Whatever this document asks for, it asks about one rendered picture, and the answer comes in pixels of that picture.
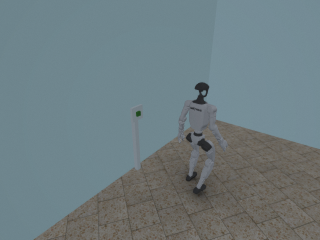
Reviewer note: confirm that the left robot upper arm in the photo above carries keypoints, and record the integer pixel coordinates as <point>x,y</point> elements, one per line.
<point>185,110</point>

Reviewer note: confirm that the robot right forearm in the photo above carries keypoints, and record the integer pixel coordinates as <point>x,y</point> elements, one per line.
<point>217,135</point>

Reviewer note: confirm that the right robot upper arm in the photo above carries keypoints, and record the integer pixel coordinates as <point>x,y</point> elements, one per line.
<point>212,110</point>

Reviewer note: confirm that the panel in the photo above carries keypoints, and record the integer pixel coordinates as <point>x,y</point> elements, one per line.
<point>135,134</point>

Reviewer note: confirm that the robot left shin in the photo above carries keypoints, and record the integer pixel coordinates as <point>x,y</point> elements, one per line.
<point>192,164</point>

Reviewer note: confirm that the robot right foot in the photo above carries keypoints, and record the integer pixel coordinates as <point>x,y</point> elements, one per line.
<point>196,190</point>

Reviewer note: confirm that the robot left hand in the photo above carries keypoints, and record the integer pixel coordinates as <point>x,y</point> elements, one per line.
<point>182,137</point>

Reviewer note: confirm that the robot left forearm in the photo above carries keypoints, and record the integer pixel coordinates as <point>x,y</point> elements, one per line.
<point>181,126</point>

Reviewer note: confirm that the robot right hand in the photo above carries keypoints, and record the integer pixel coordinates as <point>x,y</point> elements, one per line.
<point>223,145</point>

